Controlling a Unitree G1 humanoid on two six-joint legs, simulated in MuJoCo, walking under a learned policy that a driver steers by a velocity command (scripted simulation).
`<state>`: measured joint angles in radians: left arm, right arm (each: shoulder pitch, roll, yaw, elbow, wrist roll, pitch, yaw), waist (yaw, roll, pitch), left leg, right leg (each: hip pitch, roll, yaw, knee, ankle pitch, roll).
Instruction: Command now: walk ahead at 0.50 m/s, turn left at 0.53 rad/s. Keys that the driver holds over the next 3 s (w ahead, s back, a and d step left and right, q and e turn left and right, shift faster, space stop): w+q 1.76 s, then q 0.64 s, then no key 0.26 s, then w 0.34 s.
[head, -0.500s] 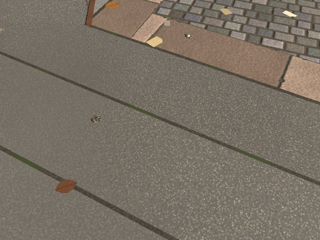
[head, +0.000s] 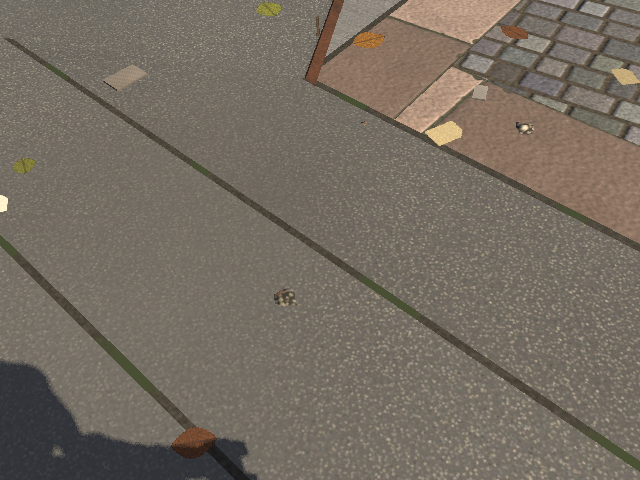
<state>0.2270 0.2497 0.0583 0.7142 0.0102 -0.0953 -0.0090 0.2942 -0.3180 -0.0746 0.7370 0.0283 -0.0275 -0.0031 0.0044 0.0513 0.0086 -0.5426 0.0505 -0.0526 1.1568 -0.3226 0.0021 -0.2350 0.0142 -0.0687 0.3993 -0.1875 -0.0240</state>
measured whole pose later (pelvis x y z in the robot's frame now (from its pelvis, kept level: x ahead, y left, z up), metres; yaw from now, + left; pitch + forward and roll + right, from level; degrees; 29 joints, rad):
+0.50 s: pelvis +0.25 +0.09 -0.01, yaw +18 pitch +1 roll +0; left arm 0.18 0.31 0.06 0.73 0.00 -0.11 0.00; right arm 0.26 -0.29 -0.07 0.66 0.01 -0.03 0.03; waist -0.01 -0.02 0.06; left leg -0.32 -0.10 -0.02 0.46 -0.16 0.09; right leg -0.52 -0.09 0.04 1.14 -0.34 0.02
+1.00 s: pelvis +0.53 +0.13 +0.00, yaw +36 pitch +1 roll -2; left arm 0.23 0.26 0.06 0.75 0.01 -0.10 -0.01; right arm 0.29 -0.32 -0.08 0.68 0.03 -0.01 -0.01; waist 0.02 0.05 0.03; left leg -0.54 0.04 -0.08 1.17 -0.32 0.01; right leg -0.23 0.03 -0.07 0.41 -0.19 -0.03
